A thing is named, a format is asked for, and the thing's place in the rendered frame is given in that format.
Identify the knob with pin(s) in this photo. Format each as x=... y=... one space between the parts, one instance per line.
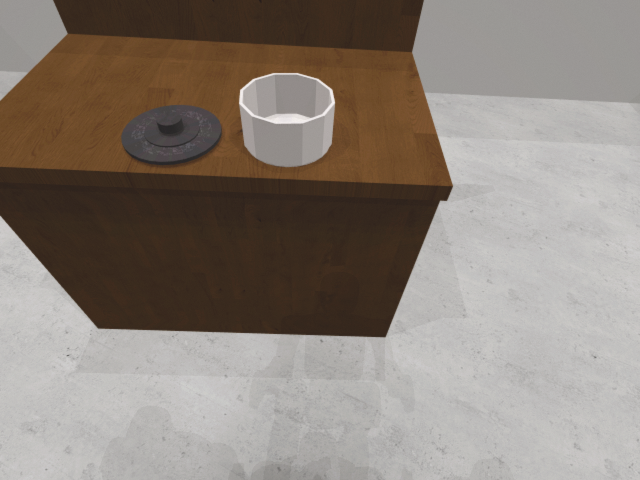
x=169 y=122

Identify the table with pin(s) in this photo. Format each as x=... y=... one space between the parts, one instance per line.
x=225 y=242

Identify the pot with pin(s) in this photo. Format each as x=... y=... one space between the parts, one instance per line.
x=287 y=118

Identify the lid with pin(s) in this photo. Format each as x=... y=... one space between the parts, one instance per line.
x=142 y=139

